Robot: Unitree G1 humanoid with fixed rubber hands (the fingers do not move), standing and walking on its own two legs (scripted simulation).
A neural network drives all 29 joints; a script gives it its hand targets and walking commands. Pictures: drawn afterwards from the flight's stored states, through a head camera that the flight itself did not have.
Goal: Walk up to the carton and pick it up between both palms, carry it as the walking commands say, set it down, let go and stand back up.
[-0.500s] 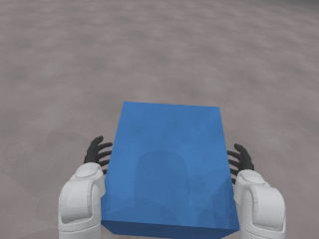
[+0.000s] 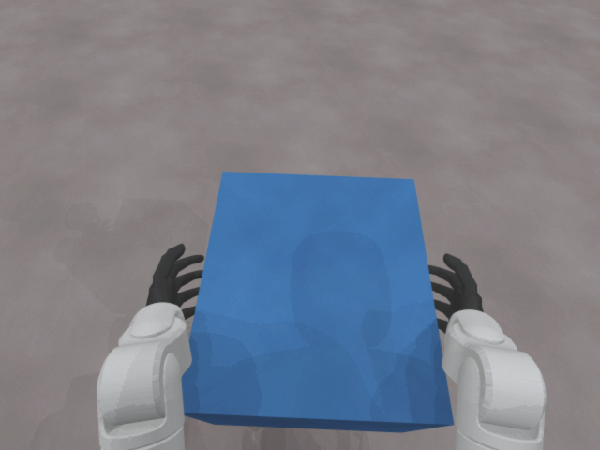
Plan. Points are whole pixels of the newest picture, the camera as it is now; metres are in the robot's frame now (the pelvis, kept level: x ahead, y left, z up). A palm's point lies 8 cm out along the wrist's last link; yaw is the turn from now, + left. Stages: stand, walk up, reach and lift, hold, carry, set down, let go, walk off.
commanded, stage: carry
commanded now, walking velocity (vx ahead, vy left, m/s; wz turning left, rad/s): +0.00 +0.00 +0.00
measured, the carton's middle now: (312, 303) +0.31 +0.00 +0.01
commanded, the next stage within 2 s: none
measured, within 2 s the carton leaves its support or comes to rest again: neither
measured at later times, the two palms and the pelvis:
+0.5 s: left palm (189, 200) +0.41 +0.17 +0.11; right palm (437, 204) +0.41 -0.17 +0.11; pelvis +0.16 -0.01 +0.02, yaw +1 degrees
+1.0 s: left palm (195, 177) +0.51 +0.19 +0.06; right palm (398, 175) +0.52 -0.15 +0.05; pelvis +0.26 +0.00 -0.01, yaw +3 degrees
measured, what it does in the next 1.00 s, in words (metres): walks ahead: right foot, then left foot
